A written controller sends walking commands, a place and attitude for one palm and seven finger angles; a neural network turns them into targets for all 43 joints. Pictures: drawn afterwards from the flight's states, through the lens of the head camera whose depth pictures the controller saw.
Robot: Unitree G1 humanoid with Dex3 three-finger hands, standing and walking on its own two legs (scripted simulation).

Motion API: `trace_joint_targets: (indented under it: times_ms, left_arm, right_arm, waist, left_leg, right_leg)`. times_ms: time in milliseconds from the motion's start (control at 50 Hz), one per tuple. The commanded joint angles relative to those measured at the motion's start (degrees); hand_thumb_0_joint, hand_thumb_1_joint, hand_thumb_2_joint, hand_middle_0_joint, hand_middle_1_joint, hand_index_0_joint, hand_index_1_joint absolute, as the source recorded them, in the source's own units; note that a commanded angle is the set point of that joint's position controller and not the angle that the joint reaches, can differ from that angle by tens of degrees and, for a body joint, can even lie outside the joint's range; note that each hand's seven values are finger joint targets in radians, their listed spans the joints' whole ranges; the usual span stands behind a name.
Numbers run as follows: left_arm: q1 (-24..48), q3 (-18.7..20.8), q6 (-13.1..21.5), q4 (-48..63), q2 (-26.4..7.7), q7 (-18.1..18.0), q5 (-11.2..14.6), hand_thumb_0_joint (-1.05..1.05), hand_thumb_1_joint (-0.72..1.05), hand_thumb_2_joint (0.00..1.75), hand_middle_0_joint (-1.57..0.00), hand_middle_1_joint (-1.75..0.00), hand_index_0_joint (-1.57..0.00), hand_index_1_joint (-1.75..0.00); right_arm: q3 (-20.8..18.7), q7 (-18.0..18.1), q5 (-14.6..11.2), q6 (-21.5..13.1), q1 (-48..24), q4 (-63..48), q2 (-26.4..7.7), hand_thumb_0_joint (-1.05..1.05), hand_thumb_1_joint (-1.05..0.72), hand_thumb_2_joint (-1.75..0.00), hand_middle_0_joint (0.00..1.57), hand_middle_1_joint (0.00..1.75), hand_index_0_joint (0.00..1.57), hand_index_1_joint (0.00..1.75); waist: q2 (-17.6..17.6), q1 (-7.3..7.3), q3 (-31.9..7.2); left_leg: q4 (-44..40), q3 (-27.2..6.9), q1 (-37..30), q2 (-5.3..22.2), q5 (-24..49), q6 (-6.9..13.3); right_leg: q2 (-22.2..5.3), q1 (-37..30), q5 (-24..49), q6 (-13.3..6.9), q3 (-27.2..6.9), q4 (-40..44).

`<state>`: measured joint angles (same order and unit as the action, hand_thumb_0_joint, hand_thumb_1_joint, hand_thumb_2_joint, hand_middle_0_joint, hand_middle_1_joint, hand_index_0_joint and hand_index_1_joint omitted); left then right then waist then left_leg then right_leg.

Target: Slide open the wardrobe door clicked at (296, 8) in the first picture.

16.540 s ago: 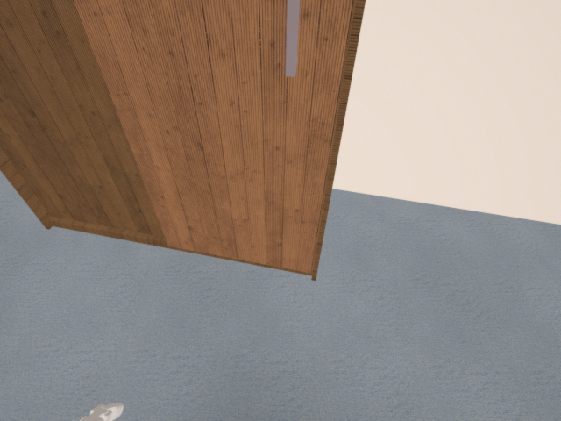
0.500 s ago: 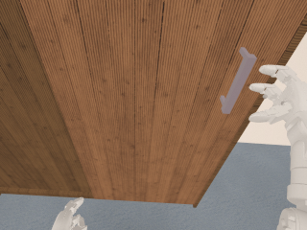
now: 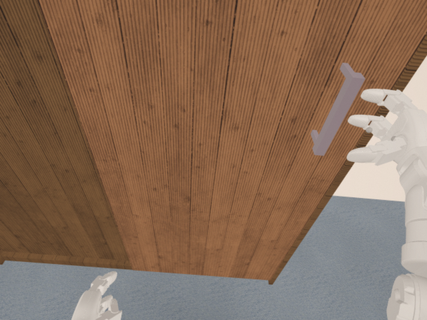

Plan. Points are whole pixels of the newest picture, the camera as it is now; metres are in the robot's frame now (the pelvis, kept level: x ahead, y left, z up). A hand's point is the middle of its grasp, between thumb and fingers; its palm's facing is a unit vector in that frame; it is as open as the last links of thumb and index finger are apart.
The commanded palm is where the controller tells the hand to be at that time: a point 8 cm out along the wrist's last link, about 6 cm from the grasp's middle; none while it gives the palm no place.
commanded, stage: move the hooked fingers beside the handle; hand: right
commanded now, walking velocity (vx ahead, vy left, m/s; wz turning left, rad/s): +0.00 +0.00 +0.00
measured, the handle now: (331, 111) +0.46 -0.17 +0.21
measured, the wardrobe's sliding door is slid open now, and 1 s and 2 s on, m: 0.00 0.00 0.00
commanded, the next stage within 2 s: feel for the door with the fingertips in 0.06 s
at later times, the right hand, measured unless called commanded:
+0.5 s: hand (356, 130) +0.40 -0.20 +0.22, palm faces -0.02 +1.00 -0.01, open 14.0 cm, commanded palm +0.36 -0.24 +0.22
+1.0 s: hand (351, 123) +0.40 -0.19 +0.23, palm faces +0.01 +1.00 +0.00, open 14.0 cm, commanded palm +0.38 -0.24 +0.22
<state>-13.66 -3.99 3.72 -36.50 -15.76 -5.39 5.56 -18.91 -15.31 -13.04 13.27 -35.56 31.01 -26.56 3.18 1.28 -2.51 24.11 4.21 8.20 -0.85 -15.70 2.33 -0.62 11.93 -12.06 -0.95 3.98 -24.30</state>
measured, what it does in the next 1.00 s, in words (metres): stands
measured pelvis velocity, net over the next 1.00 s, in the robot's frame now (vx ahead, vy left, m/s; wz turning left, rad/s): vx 0.01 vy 0.00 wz -0.01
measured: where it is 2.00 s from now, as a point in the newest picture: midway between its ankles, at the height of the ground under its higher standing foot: outside the picture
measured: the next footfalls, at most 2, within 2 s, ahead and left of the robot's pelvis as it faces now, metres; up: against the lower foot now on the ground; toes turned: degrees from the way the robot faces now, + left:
none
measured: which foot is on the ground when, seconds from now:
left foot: down 0.00-1.00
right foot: down 0.00-1.00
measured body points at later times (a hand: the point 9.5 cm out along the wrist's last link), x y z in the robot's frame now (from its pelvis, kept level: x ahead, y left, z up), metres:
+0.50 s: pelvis +0.01 -0.01 +0.00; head -0.01 +0.02 +0.45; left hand +0.17 +0.24 -0.09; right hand +0.39 -0.25 +0.22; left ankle -0.03 +0.09 -0.74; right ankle +0.01 -0.11 -0.74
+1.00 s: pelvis +0.01 +0.00 +0.00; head -0.02 +0.02 +0.45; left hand +0.16 +0.24 -0.10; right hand +0.40 -0.24 +0.23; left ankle -0.03 +0.09 -0.74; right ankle +0.01 -0.11 -0.74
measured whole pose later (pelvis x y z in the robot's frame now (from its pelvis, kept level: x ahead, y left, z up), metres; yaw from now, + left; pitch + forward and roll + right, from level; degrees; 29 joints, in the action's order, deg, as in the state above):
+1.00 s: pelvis +0.01 +0.00 +0.00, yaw +0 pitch -1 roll +0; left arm -12.4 -3.7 1.4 -37.7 -15.3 -4.9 5.0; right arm -15.4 -11.1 -13.5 16.5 -36.1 25.4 -21.3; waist 2.7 0.6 -3.1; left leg 24.2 4.4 7.4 -0.5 -16.3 2.1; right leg -0.2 11.3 -12.6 -1.1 3.7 -24.5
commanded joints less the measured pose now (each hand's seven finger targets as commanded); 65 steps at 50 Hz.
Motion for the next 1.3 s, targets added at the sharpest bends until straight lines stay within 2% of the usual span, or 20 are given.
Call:
trace_joint_targets:
  times_ms: [0, 80, 180, 240, 300, 380, 440, 520, 540, 600, 720, 800, 840, 900, 940, 980, 1040, 1140, 1160, 1280]
  left_arm:
    - [6.0, 3.2, 2.9, 8.9, -7.6, -0.5, 0.3, 0.0, 0.9, 0.9, -0.2, -0.3, -0.2, -0.3]
    - [5.3, 3.3, 3.4, 8.5, -7.8, -0.6, 0.3, 0.0, 0.9, 0.9, -0.2, -0.3, -0.2, -0.3]
    - [5.2, 3.4, 3.8, 8.4, -7.9, -0.7, 0.5, 0.0, 0.9, 0.9, -0.2, -0.3, -0.2, -0.3]
    - [5.2, 3.6, 4.2, 8.1, -7.9, -0.7, 0.4, 0.0, 0.9, 0.9, -0.2, -0.3, -0.2, -0.3]
    - [5.6, 3.6, 4.5, 8.4, -7.6, -0.5, 0.1, 0.0, 0.9, 0.9, -0.2, -0.3, -0.2, -0.3]
    - [6.5, 3.3, 4.2, 8.4, -7.3, 0.1, 0.1, 0.0, 0.9, 0.9, -0.2, -0.3, -0.2, -0.3]
    - [7.3, 3.5, 3.4, 8.9, -7.1, 0.5, -0.1, 0.0, 0.9, 0.9, -0.2, -0.3, -0.2, -0.3]
    - [8.9, 3.2, 2.6, 9.5, -6.4, 0.7, -0.1, 0.0, 0.9, 0.9, -0.2, -0.3, -0.2, -0.3]
    - [8.9, 3.3, 2.3, 9.4, -6.4, 0.6, -0.1, 0.0, 0.9, 0.9, -0.2, -0.3, -0.2, -0.3]
    - [9.1, 3.1, 1.5, 8.8, -6.4, 0.1, -0.2, 0.0, 0.9, 0.9, -0.2, -0.3, -0.2, -0.3]
    - [8.7, 2.8, 1.1, 7.7, -6.1, -0.4, -0.3, 0.0, 0.9, 0.9, -0.2, -0.3, -0.2, -0.3]
    - [8.5, 2.9, 1.1, 7.3, -6.3, -0.4, -0.3, 0.0, 0.9, 0.9, -0.2, -0.3, -0.2, -0.3]
    - [8.0, 3.1, 0.9, 7.1, -6.7, -0.3, -0.4, 0.0, 0.9, 0.9, -0.2, -0.3, -0.2, -0.3]
    - [7.9, 3.2, 0.8, 7.4, -6.7, -0.2, -0.4, 0.0, 0.9, 0.9, -0.2, -0.3, -0.2, -0.3]
    - [7.3, 3.4, 0.5, 7.3, -7.1, 0.0, -0.5, 0.0, 0.9, 0.9, -0.2, -0.3, -0.2, -0.3]
    - [7.5, 3.3, 0.5, 7.9, -6.6, 0.1, -0.5, 0.0, 0.9, 0.9, -0.2, -0.3, -0.2, -0.3]
    - [6.9, 3.5, 0.4, 7.3, -6.9, -0.1, -0.2, 0.0, 0.9, 0.9, -0.2, -0.3, -0.2, -0.3]
    - [5.7, 3.7, 1.0, 6.9, -7.4, -0.5, -0.3, 0.0, 0.9, 0.9, -0.2, -0.3, -0.2, -0.3]
    - [5.7, 3.6, 1.2, 6.9, -7.3, -0.5, -0.3, 0.0, 0.9, 0.9, -0.2, -0.3, -0.2, -0.3]
    - [4.4, 3.7, 1.7, 6.4, -7.6, -0.5, 0.0, 0.0, 0.9, 0.9, -0.2, -0.3, -0.2, -0.3]
  right_arm:
    - [-5.5, -2.0, -1.6, -5.2, -23.0, -12.8, -17.0, 0.0, 0.5, -0.3, 0.3, 1.2, 0.3, 1.2]
    - [-6.2, -2.5, -1.5, -5.2, -22.8, -13.0, -18.1, 0.0, 0.5, -0.3, 0.3, 1.2, 0.3, 1.2]
    - [-1.9, -3.2, -1.8, -4.5, -25.2, -14.9, -13.9, 0.0, 0.5, -0.3, 0.3, 1.2, 0.3, 1.2]
    - [-0.8, -2.9, -2.7, -5.0, -26.3, -16.9, -12.3, 0.0, 0.5, -0.3, 0.3, 1.2, 0.3, 1.2]
    - [-2.4, -2.0, -2.8, -4.9, -24.8, -18.6, -12.4, 0.0, 0.5, -0.3, 0.3, 1.2, 0.3, 1.2]
    - [-1.3, 0.1, -2.3, -4.0, -23.0, -19.5, -10.1, 0.0, 0.5, -0.3, 0.3, 1.2, 0.3, 1.2]
    - [-3.7, 1.9, -1.9, -2.6, -17.5, -21.0, -11.6, 0.0, 0.5, -0.3, 0.3, 1.2, 0.3, 1.2]
    - [-0.1, 3.3, -1.5, -0.8, -19.7, -25.8, -6.8, 0.0, 0.5, -0.3, 0.3, 1.2, 0.3, 1.2]
    - [-0.3, 3.5, -1.6, -0.5, -19.0, -25.5, -7.2, 0.0, 0.5, -0.3, 0.3, 1.2, 0.3, 1.2]
    - [-2.2, 4.3, -1.3, 0.4, -21.2, -24.5, -9.3, 0.0, 0.5, -0.3, 0.3, 1.2, 0.3, 1.2]
    - [2.0, 4.5, -0.6, 0.5, -27.1, -22.6, -6.2, 0.0, 0.5, -0.3, 0.3, 1.2, 0.3, 1.2]
    - [3.5, 4.0, -0.7, 0.2, -28.3, -20.5, -4.6, 0.0, 0.5, -0.3, 0.3, 1.2, 0.3, 1.2]
    - [1.3, 4.1, -0.9, 0.0, -25.8, -18.6, -6.9, 0.0, 0.5, -0.3, 0.3, 1.2, 0.3, 1.2]
    - [0.0, 4.2, -1.1, -0.2, -25.4, -16.8, -7.6, 0.0, 0.5, -0.3, 0.3, 1.2, 0.3, 1.2]
    - [-2.5, 4.6, -0.7, -1.0, -24.4, -16.6, -11.0, 0.0, 0.5, -0.3, 0.3, 1.2, 0.3, 1.2]
    - [-1.6, 4.7, -0.3, -1.5, -25.2, -17.6, -9.8, 0.0, 0.5, -0.3, 0.3, 1.2, 0.3, 1.2]
    - [-0.1, 4.5, 0.0, -2.3, -27.4, -16.2, -9.5, 0.0, 0.5, -0.3, 0.3, 1.2, 0.3, 1.2]
    - [-1.2, 3.4, -0.3, -3.7, -30.3, -15.1, -11.7, 0.0, 0.5, -0.3, 0.3, 1.2, 0.3, 1.2]
    - [-0.9, 3.1, -0.3, -3.9, -30.9, -14.8, -11.1, 0.0, 0.5, -0.3, 0.3, 1.2, 0.3, 1.2]
    - [0.1, 1.7, -0.4, -4.4, -31.0, -9.3, -10.6, 0.0, 0.5, -0.3, 0.3, 1.2, 0.3, 1.2]
  waist:
    - [-3.8, -1.24, -14.6]
    - [-1.2, -0.95, -13.1]
    - [1.0, 0.09, -12.4]
    - [-0.8, 0.47, -13.9]
    - [-1.2, -0.64, -16.7]
    - [-1.4, -1.24, -15.3]
    - [-2.8, -2.79, -15.6]
    - [-1.7, -1.82, -14.4]
    - [-4.0, -1.89, -14.0]
    - [-4.3, -1.51, -13.2]
    - [-0.3, 0.01, -13.0]
    - [-0.5, 0.13, -14.0]
    - [-3.8, -0.67, -15.2]
    - [-4.6, -1.18, -15.2]
    - [-5.5, -1.85, -15.5]
    - [-3.0, -1.67, -15.1]
    - [-3.6, -0.51, -12.4]
    - [-2.7, -0.08, -14.4]
    - [-1.1, -0.14, -14.6]
    - [-1.8, 0.49, -13.2]
  left_leg:
    - [-2.8, -3.8, -1.0, 1.6, 21.9, -1.3]
    - [-3.2, -3.8, 1.3, 1.4, 20.7, -1.1]
    - [-3.3, -3.5, 3.4, 1.2, 19.0, -0.9]
    - [-3.2, -3.2, 3.0, 1.2, 19.2, -0.8]
    - [-2.3, -3.1, 1.6, 1.1, 21.6, -0.9]
    - [-1.9, -2.7, 1.5, 1.0, 21.7, -0.8]
    - [-1.7, -2.7, -0.2, 1.3, 23.5, -0.8]
    - [-1.4, -2.4, 0.9, 1.2, 23.9, -0.8]
    - [-1.7, -2.5, 0.4, 1.1, 24.4, -0.9]
    - [-2.3, -2.7, 0.9, 1.0, 22.5, -1.1]
    - [-2.8, -2.9, 2.8, 1.1, 19.4, -0.7]
    - [-2.8, -2.7, 2.9, 1.1, 19.3, -0.5]
    - [-2.8, -2.7, 1.3, 1.2, 20.6, -0.5]
    - [-2.4, -2.9, 0.0, 1.4, 22.2, -0.8]
    - [-2.3, -3.0, -1.6, 1.6, 23.3, -0.9]
    - [-2.3, -3.2, -1.0, 1.5, 23.3, -0.9]
    - [-3.3, -3.3, 1.0, 1.4, 19.8, -0.9]
    - [-3.5, -3.7, 0.4, 1.4, 19.6, -0.9]
    - [-3.3, -3.8, 0.7, 1.3, 20.0, -0.8]
    - [-3.7, -3.8, 2.0, 1.2, 18.4, -1.1]
  right_leg:
    - [0.2, -9.4, 12.2, -2.6, -3.9, 0.3]
    - [0.2, -10.1, 12.1, -2.7, -3.9, -0.1]
    - [0.3, -11.3, 11.7, -2.7, -4.3, -0.4]
    - [0.1, -12.3, 12.5, -2.7, -4.6, -0.8]
    - [0.3, -13.1, 14.6, -2.5, -4.8, -1.0]
    - [0.2, -12.4, 15.5, -2.3, -4.7, -0.6]
    - [-0.1, -11.6, 17.0, -2.1, -4.4, -0.7]
    - [-0.2, -12.4, 17.9, -2.0, -4.3, -0.7]
    - [-0.3, -12.3, 18.1, -2.2, -4.2, -0.8]
    - [-0.1, -11.8, 15.6, -2.1, -4.1, -0.3]
    - [0.1, -13.1, 14.1, -1.9, -4.8, -0.1]
    - [0.1, -13.6, 14.1, -1.9, -5.2, -0.3]
    - [0.0, -12.9, 15.1, -2.1, -5.3, -0.4]
    - [0.3, -11.2, 15.0, -2.2, -4.7, -0.1]
    - [0.2, -10.2, 15.5, -2.3, -4.5, -0.1]
    - [0.3, -10.7, 15.6, -2.3, -4.2, 0.0]
    - [-0.1, -10.2, 13.0, -2.5, -4.2, 0.2]
    - [0.1, -11.0, 12.6, -2.6, -4.3, 0.1]
    - [0.3, -11.2, 12.8, -2.7, -4.3, 0.1]
    - [0.3, -9.8, 10.7, -2.7, -3.9, 0.0]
